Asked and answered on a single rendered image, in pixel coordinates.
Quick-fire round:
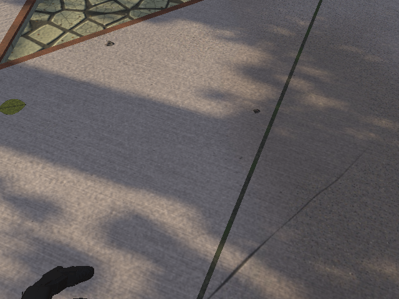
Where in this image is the robot left hand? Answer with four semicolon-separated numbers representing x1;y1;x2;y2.
21;266;94;299

